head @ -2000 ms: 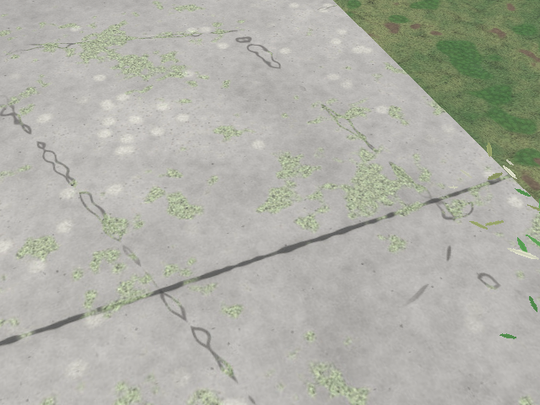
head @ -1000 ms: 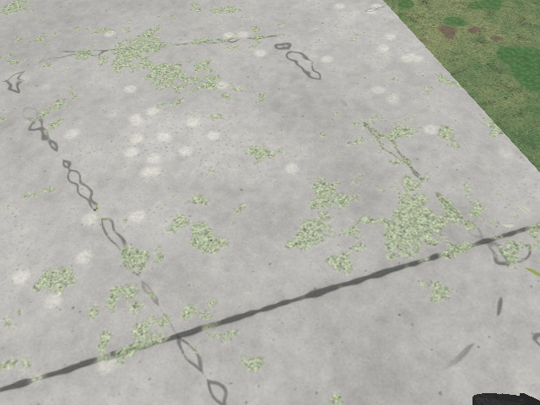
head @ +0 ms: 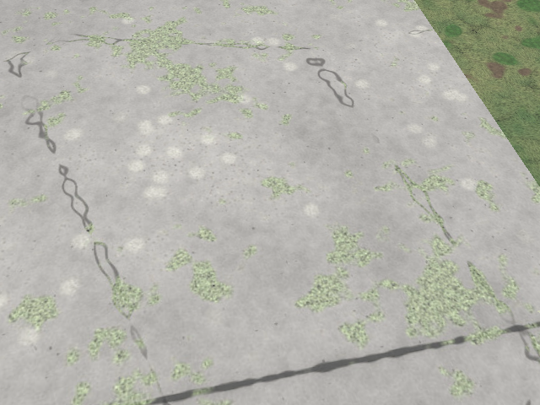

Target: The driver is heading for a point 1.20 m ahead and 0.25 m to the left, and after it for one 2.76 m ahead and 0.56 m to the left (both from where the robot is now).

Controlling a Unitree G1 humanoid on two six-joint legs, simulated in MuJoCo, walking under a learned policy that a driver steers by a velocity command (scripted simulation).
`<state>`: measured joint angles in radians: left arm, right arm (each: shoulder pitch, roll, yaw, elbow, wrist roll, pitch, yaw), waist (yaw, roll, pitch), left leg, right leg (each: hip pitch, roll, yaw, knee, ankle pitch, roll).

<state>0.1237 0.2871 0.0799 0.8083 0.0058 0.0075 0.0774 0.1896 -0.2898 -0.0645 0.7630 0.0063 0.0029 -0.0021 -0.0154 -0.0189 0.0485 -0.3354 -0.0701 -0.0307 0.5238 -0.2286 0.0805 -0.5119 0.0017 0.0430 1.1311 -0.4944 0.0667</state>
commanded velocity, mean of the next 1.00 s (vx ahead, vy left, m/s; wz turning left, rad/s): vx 0.35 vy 0.00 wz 0.50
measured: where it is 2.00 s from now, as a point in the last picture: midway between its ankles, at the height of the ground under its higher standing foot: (129, 260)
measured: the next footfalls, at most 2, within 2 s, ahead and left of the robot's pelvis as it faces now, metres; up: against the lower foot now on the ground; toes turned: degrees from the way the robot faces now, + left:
right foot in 0.32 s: +0.10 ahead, -0.14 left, +0.00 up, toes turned +16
left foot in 0.78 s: +0.28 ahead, +0.24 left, +0.00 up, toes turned +30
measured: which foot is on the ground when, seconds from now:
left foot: down 0.00-0.32, up 0.34-0.76, down 0.78-1.00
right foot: up 0.00-0.30, down 0.32-0.78, up 0.80-1.00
